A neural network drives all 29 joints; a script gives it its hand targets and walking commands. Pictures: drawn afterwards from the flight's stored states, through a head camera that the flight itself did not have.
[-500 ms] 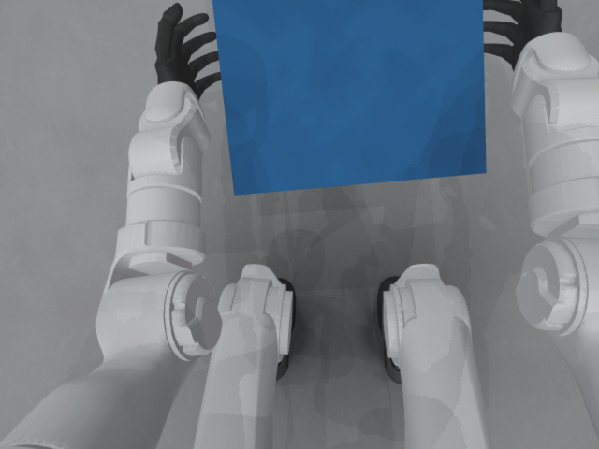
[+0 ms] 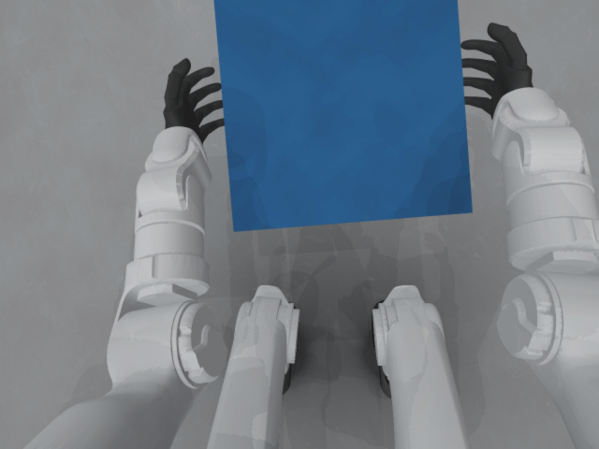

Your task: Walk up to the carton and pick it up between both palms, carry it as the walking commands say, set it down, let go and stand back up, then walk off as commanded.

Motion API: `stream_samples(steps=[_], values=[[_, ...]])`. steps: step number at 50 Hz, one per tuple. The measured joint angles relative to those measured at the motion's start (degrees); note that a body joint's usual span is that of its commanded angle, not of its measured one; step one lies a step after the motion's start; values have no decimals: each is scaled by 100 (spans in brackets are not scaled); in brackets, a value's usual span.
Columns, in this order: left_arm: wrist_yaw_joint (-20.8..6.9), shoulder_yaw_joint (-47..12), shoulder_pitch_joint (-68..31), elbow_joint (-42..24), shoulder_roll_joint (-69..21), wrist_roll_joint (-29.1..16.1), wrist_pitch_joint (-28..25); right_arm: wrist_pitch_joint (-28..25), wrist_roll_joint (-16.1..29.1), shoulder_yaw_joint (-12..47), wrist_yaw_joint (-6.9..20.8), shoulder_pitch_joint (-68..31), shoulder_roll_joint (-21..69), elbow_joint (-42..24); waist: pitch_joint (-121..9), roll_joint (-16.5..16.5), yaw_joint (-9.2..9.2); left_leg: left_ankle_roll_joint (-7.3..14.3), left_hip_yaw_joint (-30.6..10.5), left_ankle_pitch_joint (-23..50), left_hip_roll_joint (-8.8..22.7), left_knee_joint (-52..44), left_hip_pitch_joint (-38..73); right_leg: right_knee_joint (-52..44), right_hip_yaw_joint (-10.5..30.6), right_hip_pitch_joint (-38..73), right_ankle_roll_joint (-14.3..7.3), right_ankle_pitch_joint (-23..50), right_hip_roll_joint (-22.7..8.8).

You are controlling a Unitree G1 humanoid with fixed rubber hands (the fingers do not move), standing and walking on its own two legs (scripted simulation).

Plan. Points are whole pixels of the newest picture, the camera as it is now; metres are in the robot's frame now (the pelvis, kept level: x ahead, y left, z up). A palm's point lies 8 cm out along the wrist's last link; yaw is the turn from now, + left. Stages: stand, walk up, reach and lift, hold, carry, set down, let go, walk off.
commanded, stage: reach and lift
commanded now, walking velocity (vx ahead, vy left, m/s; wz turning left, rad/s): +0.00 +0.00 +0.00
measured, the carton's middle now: (338, 120) +0.54 -0.02 -0.17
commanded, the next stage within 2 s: none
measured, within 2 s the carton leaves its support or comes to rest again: neither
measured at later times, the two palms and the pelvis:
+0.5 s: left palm (148, 122) +0.48 +0.17 +0.00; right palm (540, 80) +0.50 -0.20 -0.01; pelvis +0.02 +0.00 +0.06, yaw -1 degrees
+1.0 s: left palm (95, 112) +0.46 +0.17 +0.08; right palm (594, 61) +0.48 -0.20 +0.07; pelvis +0.04 +0.00 +0.13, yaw -2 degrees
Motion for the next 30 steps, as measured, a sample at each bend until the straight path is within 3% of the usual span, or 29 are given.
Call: stream_samples(steps=[13, 30], values=[[-72, -14, 451, -107, -156, 88, 7, -17, -37, -36, -242, 479, 236, -110, -306, -26, 26, 16, -54, 50, -7, -571, 589, -575, 19, 603, -5, 39, 13], [-133, 27, 991, -163, -290, 198, -29, -29, -165, -124, -133, 1068, 504, -262, -557, -47, 29, 52, -109, 166, -4, -1388, 1510, -1395, 59, 1538, -9, 142, 19]])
